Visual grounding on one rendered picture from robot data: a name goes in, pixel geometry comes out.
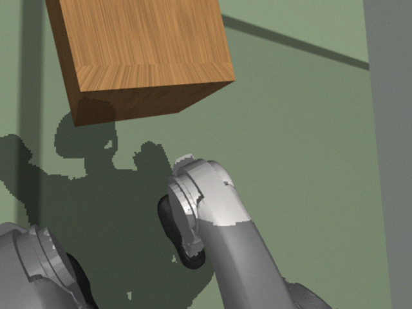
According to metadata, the right robot foot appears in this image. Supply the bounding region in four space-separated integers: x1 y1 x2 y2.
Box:
157 194 205 269

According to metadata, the right robot hand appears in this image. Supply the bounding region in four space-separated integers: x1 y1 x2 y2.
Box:
282 277 332 309

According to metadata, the left robot foot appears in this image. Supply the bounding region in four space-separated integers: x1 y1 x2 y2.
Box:
66 252 99 309

